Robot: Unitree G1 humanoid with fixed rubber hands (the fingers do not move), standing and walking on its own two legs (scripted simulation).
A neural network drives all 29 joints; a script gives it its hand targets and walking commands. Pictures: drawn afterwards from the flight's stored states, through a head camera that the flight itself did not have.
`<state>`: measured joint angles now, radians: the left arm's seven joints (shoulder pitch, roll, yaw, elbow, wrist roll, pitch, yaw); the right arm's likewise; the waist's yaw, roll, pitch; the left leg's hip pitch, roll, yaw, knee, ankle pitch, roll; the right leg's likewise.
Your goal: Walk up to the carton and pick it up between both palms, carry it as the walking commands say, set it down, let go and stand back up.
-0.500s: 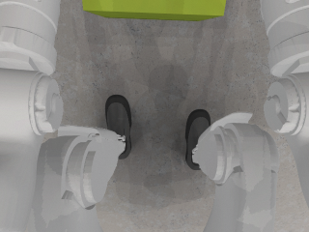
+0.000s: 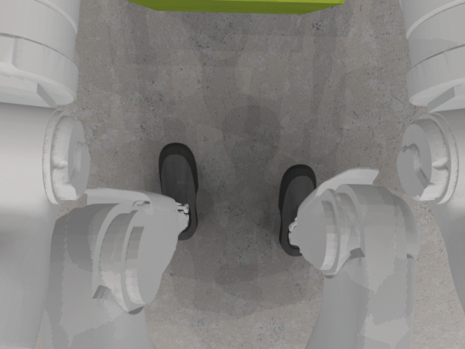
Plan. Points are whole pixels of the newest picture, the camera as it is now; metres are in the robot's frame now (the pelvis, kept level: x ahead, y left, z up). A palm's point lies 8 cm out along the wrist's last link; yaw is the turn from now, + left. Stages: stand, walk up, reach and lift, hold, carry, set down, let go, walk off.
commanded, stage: reach and lift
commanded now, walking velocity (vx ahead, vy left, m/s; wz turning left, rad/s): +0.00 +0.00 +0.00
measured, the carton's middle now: out of the picture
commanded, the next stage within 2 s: none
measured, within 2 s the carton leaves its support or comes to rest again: neither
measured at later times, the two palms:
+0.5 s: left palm out of the picture +0.60 +0.15 -0.12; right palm out of the picture +0.59 -0.17 -0.11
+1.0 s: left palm out of the picture +0.57 +0.14 -0.06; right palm out of the picture +0.58 -0.16 -0.05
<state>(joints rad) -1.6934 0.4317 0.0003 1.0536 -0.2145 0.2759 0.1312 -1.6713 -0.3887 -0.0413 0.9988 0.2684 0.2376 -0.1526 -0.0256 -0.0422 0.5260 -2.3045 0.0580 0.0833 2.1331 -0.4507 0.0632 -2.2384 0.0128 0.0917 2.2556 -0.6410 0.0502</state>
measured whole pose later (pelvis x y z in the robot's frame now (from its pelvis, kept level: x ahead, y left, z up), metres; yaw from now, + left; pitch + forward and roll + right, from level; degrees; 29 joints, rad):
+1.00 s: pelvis -0.02 +0.00 +0.02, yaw +0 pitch +26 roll +2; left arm -1.59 0.30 0.18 0.80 -0.09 0.51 0.28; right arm -1.62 -0.26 -0.26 0.82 0.06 0.43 -0.29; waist -0.01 -0.05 0.53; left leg -2.09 0.05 0.08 2.08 -0.44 0.05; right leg -2.03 0.01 0.09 2.21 -0.62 0.05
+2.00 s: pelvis -0.05 +0.00 +0.11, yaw -1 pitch +17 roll +2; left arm -1.45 0.22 0.24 0.71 -0.03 0.58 0.28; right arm -1.49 -0.22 -0.27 0.77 0.04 0.50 -0.29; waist -0.01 -0.05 0.52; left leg -1.70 0.03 0.08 1.81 -0.40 0.05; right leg -1.66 0.02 0.09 1.92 -0.56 0.05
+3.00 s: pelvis -0.05 +0.01 +0.23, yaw -3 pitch +7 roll +1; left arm -1.26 0.15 0.25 0.67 -0.01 0.59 0.29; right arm -1.32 -0.17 -0.28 0.76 0.00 0.52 -0.27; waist 0.01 -0.05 0.52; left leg -1.20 0.03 0.08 1.38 -0.31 0.04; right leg -1.17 0.02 0.09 1.48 -0.44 0.05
